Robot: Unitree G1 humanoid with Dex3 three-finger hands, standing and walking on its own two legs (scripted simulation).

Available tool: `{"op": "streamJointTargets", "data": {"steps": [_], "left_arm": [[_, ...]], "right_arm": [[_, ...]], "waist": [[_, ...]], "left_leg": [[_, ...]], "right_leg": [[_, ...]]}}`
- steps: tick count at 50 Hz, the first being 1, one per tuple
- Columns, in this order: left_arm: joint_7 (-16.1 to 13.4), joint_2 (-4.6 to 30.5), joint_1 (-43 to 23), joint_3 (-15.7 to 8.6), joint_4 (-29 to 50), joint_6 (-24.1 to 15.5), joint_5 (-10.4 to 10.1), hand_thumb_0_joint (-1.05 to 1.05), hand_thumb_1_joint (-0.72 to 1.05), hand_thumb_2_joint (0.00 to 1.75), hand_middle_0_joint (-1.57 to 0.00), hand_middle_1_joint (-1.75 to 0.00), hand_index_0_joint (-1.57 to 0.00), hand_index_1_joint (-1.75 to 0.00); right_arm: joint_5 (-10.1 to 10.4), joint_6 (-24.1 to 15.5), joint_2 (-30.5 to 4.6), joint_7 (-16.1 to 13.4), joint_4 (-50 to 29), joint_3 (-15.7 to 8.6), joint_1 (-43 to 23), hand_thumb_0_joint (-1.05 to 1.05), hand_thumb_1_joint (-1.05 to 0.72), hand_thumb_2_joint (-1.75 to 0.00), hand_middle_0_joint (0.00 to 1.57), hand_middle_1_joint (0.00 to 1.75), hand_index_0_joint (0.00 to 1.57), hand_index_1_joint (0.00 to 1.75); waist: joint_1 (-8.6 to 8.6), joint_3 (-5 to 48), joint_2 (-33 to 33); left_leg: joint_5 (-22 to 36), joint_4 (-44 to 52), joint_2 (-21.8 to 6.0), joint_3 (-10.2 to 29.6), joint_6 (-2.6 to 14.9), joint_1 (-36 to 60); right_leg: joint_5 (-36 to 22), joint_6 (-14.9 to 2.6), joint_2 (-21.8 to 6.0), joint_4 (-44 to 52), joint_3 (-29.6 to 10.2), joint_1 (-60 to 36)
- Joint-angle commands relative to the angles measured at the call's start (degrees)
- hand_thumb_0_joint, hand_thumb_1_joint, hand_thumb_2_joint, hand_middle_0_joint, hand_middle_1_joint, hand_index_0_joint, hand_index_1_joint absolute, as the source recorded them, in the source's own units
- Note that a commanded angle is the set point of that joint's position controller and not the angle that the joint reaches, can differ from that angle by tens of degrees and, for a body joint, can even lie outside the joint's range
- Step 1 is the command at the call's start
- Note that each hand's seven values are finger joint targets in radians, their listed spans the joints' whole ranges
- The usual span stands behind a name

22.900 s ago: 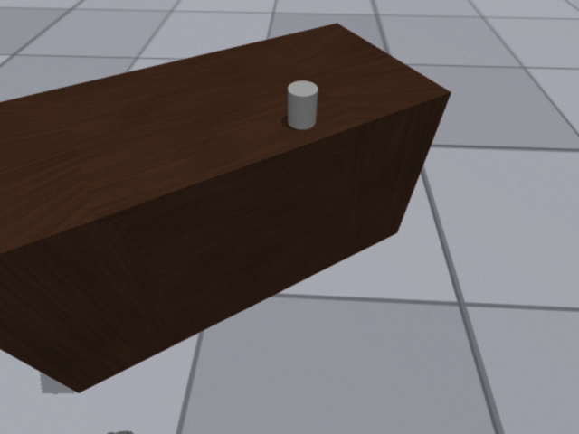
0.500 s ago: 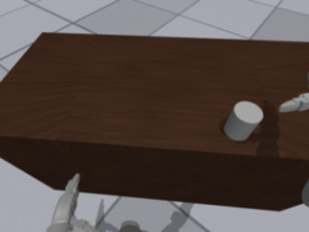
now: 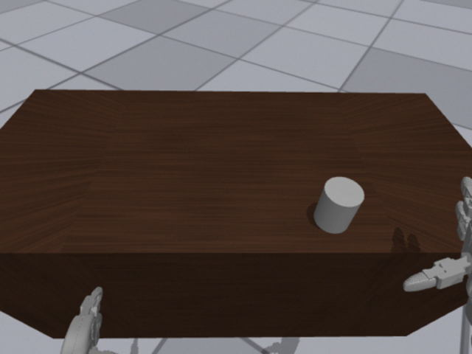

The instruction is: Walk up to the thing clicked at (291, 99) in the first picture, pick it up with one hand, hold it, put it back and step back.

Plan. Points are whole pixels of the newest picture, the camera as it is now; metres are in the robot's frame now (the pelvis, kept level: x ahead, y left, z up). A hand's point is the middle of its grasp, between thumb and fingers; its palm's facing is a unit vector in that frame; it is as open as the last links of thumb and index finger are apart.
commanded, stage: sink last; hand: right
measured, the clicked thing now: (337, 205) +0.41 -0.19 -0.01
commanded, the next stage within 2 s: home in 0.64 s
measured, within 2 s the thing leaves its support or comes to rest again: neither
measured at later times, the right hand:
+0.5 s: hand (463, 342) +0.13 -0.25 +0.10, palm faces +0.39 +0.83 -0.40, open 17.7 cm
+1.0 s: hand out of the picture +0.12 -0.24 +0.04, palm faces +0.32 +0.88 -0.34, open 17.7 cm
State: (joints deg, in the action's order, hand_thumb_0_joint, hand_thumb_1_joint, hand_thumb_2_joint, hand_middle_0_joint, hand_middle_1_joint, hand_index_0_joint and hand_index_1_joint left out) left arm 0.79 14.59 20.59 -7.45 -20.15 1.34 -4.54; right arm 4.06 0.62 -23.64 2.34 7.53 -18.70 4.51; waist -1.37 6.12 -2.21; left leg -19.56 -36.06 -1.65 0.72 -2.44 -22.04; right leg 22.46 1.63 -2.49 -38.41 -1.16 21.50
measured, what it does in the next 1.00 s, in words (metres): shifts its weight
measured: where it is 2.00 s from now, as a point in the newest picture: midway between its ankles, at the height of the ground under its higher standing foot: outside the picture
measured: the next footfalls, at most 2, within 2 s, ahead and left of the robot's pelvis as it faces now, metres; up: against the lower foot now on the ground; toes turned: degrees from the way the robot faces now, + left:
none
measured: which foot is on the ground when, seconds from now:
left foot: down 0.00-1.00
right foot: down 0.00-1.00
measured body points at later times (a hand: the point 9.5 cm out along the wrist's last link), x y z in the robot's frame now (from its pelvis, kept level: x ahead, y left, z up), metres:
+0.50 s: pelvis -0.04 +0.02 -0.01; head -0.05 +0.05 +0.44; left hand +0.13 +0.29 -0.07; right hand +0.11 -0.29 +0.13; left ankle -0.01 +0.15 -0.72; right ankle -0.03 -0.13 -0.72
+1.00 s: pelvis -0.06 +0.01 -0.01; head -0.05 +0.02 +0.44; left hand +0.12 +0.23 -0.07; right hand +0.09 -0.29 +0.06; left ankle -0.02 +0.15 -0.72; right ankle -0.03 -0.13 -0.72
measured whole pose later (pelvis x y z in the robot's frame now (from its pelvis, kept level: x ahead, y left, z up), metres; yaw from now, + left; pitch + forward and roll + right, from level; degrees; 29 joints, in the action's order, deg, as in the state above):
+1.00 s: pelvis -0.06 +0.01 -0.01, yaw -1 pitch +0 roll +0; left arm -3.5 9.3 18.9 -1.6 -23.4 -7.9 -1.3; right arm 2.8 -12.1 -14.6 -1.5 -3.3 -13.9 28.6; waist -2.2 -0.1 -1.1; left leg -17.8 -40.5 -2.5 0.1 -2.0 -23.0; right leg 19.2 2.1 -1.5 -40.9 -2.2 22.1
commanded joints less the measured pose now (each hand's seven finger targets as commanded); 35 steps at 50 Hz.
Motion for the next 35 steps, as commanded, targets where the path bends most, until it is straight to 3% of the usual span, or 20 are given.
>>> {"op": "streamJointTargets", "data": {"steps": [1, 3, 5, 6, 8, 10, 11, 12, 14, 16, 18, 21, 23, 25, 28, 31, 32, 33, 34, 35], "left_arm": [[-0.7, 7.6, -4.5, -3.6, 9.1, -1.1, 0.5, 0.0, -0.54, 0.06, -0.05, -0.05, -0.05, -0.05], [-2.4, 10.4, -5.6, -6.3, 9.4, -1.4, 1.3, 0.0, -0.54, 0.06, -0.05, -0.05, -0.05, -0.05], [-3.8, 9.9, -6.1, -6.7, 10.0, -1.8, 1.9, 0.0, -0.54, 0.06, -0.05, -0.05, -0.05, -0.05], [-4.4, 9.4, -5.3, -6.4, 9.6, -2.0, 2.0, 0.0, -0.54, 0.06, -0.05, -0.05, -0.05, -0.05], [-5.2, 8.7, -3.7, -6.1, 13.1, -2.9, 2.3, 0.0, -0.54, 0.06, -0.05, -0.05, -0.05, -0.05], [-4.9, 3.4, -4.3, -0.7, 12.4, -3.4, 2.4, 0.0, -0.53, 0.05, -0.05, -0.05, -0.05, -0.04], [-4.9, 2.3, -2.5, -0.5, 11.0, -3.5, 2.3, 0.0, -0.54, 0.05, -0.05, -0.05, -0.05, -0.05], [-5.2, 4.6, 0.5, -3.1, 10.2, -3.5, 2.2, 0.0, -0.53, 0.05, -0.05, -0.05, -0.05, -0.05], [-4.9, 5.0, 0.9, -3.3, 11.0, -3.6, 2.4, 0.0, -0.53, 0.05, -0.05, -0.05, -0.05, -0.04], [-5.4, 6.8, 1.5, -6.3, 8.5, -3.7, 2.4, 0.0, -0.52, 0.04, -0.05, -0.05, -0.05, -0.04], [-5.6, 7.0, 1.7, -6.9, 5.9, -4.2, 2.5, 0.0, -0.52, 0.04, -0.04, -0.05, -0.06, -0.04], [-5.7, 7.1, -0.9, -7.2, 5.8, -5.6, 2.9, 0.0, -0.52, 0.04, -0.04, -0.05, -0.06, -0.03], [-5.6, 7.6, -2.4, -7.5, 7.2, -6.5, 2.9, 0.0, -0.51, 0.03, -0.04, -0.05, -0.06, -0.03], [-5.2, 5.0, -4.7, -4.3, 8.8, -7.5, 3.0, 0.0, -0.52, 0.04, -0.04, -0.05, -0.05, -0.04], [-5.0, 3.8, -7.1, -2.4, 9.5, -8.4, 3.1, 0.0, -0.53, 0.05, -0.05, -0.05, -0.05, -0.04], [-5.3, 6.0, -7.6, -4.1, 10.0, -9.1, 3.3, 0.0, -0.54, 0.07, -0.05, -0.05, -0.05, -0.05], [-5.4, 6.7, -6.2, -4.5, 9.6, -9.3, 3.4, 0.0, -0.55, 0.07, -0.05, -0.05, -0.05, -0.06], [-5.3, 6.6, -6.8, -3.8, 11.7, -9.8, 3.3, 0.0, -0.55, 0.07, -0.05, -0.05, -0.05, -0.06], [-5.5, 7.5, -4.2, -5.4, 9.6, -10.0, 3.3, 0.0, -0.55, 0.07, -0.05, -0.05, -0.05, -0.06], [-5.4, 6.7, -3.3, -4.7, 9.6, -10.1, 3.3, 0.0, -0.55, 0.08, -0.05, -0.05, -0.05, -0.06]], "right_arm": [[1.0, -4.7, -15.7, -3.0, -32.8, -8.0, -4.7, 0.0, 0.61, -0.04, 0.06, 0.06, 0.05, 0.06], [1.1, -4.8, -15.7, -4.4, -34.3, -10.3, 2.1, 0.0, 0.6, -0.04, 0.06, 0.05, 0.05, 0.06], [1.0, -5.0, -11.7, -5.1, -35.2, -9.0, 9.6, 0.0, 0.61, -0.04, 0.05, 0.06, 0.05, 0.06], [1.0, -5.0, -8.5, -5.1, -35.2, -6.3, 12.9, 0.0, 0.61, -0.04, 0.05, 0.06, 0.05, 0.06], [0.9, -5.4, -4.7, -5.2, -36.1, -4.1, 19.7, 0.0, 0.61, -0.04, 0.05, 0.06, 0.05, 0.06], [0.4, -6.2, -1.4, -4.7, -37.7, -0.3, 21.5, 0.0, 0.6, -0.04, 0.05, 0.06, 0.05, 0.06], [0.5, -6.6, -0.6, -4.5, -37.1, 0.0, 24.5, 0.0, 0.58, -0.04, 0.05, 0.06, 0.05, 0.06], [0.6, -6.5, -1.1, -4.5, -36.1, -0.9, 26.2, 0.0, 0.6, -0.04, 0.05, 0.06, 0.05, 0.06], [0.3, -7.0, -2.9, -4.4, -38.6, -2.5, 22.8, 0.0, 0.61, -0.04, 0.05, 0.06, 0.05, 0.06], [0.3, -7.3, -4.6, -4.4, -37.9, -4.3, 20.1, 0.0, 0.6, -0.04, 0.05, 0.06, 0.05, 0.06], [0.4, -7.6, -5.2, -4.5, -37.7, -5.6, 19.1, 0.0, 0.61, -0.04, 0.05, 0.06, 0.05, 0.06], [0.3, -8.3, -6.3, -4.7, -36.4, -7.9, 19.3, 0.0, 0.61, -0.03, 0.05, 0.06, 0.05, 0.06], [0.4, -9.5, -5.9, -4.7, -36.2, -7.7, 19.4, 0.0, 0.61, -0.03, 0.05, 0.06, 0.05, 0.06], [0.3, -10.9, -5.5, -4.7, -34.3, -7.8, 20.0, 0.0, 0.61, -0.04, 0.05, 0.06, 0.05, 0.06], [-0.2, -12.5, -4.3, -4.8, -29.8, -7.2, 21.4, 0.0, 0.6, -0.04, 0.05, 0.06, 0.05, 0.06], [-0.4, -14.0, -4.3, -4.9, -30.4, -6.4, 19.4, 0.0, 0.59, -0.04, 0.05, 0.06, 0.05, 0.06], [-0.5, -14.4, -5.9, -5.2, -30.5, -7.9, 19.4, 0.0, 0.59, -0.04, 0.05, 0.06, 0.05, 0.06], [-0.4, -14.9, -4.5, -5.0, -32.0, -6.5, 20.3, 0.0, 0.58, -0.04, 0.05, 0.06, 0.05, 0.06], [-0.6, -15.1, -5.5, -5.2, -31.4, -7.5, 21.6, 0.0, 0.57, -0.05, 0.05, 0.06, 0.05, 0.06], [-0.4, -15.7, -5.1, -5.2, -32.9, -6.9, 21.2, 0.0, 0.57, -0.05, 0.05, 0.06, 0.05, 0.06]], "waist": [[-0.71, 7.1, -6.9], [-0.99, 9.0, -4.5], [-1.25, 9.6, -2.8], [-0.66, 8.1, -1.4], [-0.26, 7.0, 2.3], [-1.51, 4.6, 2.8], [-1.61, 1.7, 4.3], [-0.68, 0.7, 4.5], [0.26, 0.5, 3.5], [1.21, -2.3, 3.0], [1.04, -4.6, 1.9], [-0.14, -4.5, 1.6], [-0.71, -4.9, 3.6], [-2.07, -5.1, 4.7], [-2.86, -4.7, 5.8], [-2.24, -2.5, 4.8], [-2.65, -1.0, 3.3], [-2.49, -0.9, 3.1], [-2.4, 0.1, 1.6], [-2.24, 0.5, 1.3]], "left_leg": [[17.8, 3.0, 2.0, -4.2, 2.94, 6.7], [19.4, 2.3, 1.8, -4.2, 2.64, 8.6], [21.3, 1.9, 1.3, -4.0, 2.25, 9.8], [20.0, 1.9, 1.3, -4.2, 2.07, 8.8], [18.0, 2.0, 1.4, -4.8, 1.95, 8.3], [16.1, 2.2, 0.9, -4.7, 1.61, 7.0], [15.0, 2.3, 0.9, -4.8, 1.45, 5.8], [13.4, 2.6, 1.0, -4.8, 1.42, 4.6], [11.4, 2.6, 0.8, -4.7, 1.25, 3.0], [8.5, 3.4, 0.5, -4.2, 1.07, 0.5], [5.2, 4.1, -0.1, -3.6, 1.05, -1.3], [1.4, 4.9, -0.5, -3.4, 1.2, -1.1], [-0.9, 5.2, -0.5, -3.3, 1.29, -1.1], [-3.1, 5.7, -0.8, -2.9, 1.31, -0.3], [-4.1, 5.8, -1.0, -2.4, 1.33, 0.4], [-4.1, 5.4, -0.7, -2.6, 1.46, 1.1], [-2.9, 5.1, -0.6, -2.6, 1.54, 2.2], [-2.9, 4.9, -0.3, -3.1, 1.57, 2.1], [-1.2, 4.1, 0.0, -3.5, 1.72, 2.7], [-0.3, 3.9, 0.2, -3.8, 1.74, 2.9]], "right_leg": [[-22.8, -0.76, 1.6, 5.7, 3.6, -4.3], [-24.1, -0.85, 1.8, 4.9, 3.0, -5.0], [-24.5, -1.13, 2.2, 4.0, 3.1, -5.2], [-23.4, -1.29, 2.1, 3.9, 3.1, -4.9], [-21.3, -1.66, 2.0, 3.9, 2.9, -4.1], [-19.3, -1.78, 2.5, 3.7, 3.5, -3.1], [-18.1, -2.03, 2.6, 3.6, 3.7, -2.1], [-16.5, -2.15, 2.7, 4.1, 3.8, -1.7], [-14.3, -2.09, 2.9, 4.6, 3.8, -1.7], [-10.8, -2.33, 3.4, 5.0, 3.9, -1.4], [-7.7, -2.42, 3.8, 5.1, 4.0, -0.5], [-5.2, -2.27, 4.1, 4.9, 3.8, 0.3], [-4.0, -2.14, 3.9, 5.0, 3.5, 0.8], [-3.3, -1.97, 3.9, 4.6, 3.4, 1.9], [-3.3, -1.77, 4.0, 4.1, 3.5, 2.5], [-2.8, -1.68, 3.9, 4.6, 3.5, 1.7], [-3.4, -1.6, 3.9, 4.9, 3.5, 1.6], [-2.9, -1.63, 3.8, 5.3, 3.4, 1.4], [-3.8, -1.51, 3.7, 5.6, 3.3, 0.7], [-4.3, -1.57, 3.6, 5.8, 3.3, 0.3]]}}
